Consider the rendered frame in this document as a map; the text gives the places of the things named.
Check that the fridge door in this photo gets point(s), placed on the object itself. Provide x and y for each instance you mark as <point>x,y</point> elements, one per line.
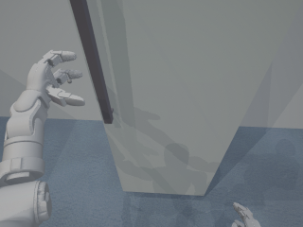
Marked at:
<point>180,76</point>

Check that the left robot upper arm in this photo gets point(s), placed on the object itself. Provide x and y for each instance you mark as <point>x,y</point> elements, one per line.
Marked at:
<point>25,204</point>

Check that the robot right hand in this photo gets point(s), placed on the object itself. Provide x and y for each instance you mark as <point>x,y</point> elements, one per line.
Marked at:
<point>245,215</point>

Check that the handle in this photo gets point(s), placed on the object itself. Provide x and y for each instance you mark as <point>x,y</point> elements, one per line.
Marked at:
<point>84,24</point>

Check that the left robot forearm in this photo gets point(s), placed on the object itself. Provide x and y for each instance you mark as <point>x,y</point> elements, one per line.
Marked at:
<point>22,160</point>

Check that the robot left hand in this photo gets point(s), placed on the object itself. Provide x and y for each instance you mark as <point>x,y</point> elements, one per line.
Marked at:
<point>40,78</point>

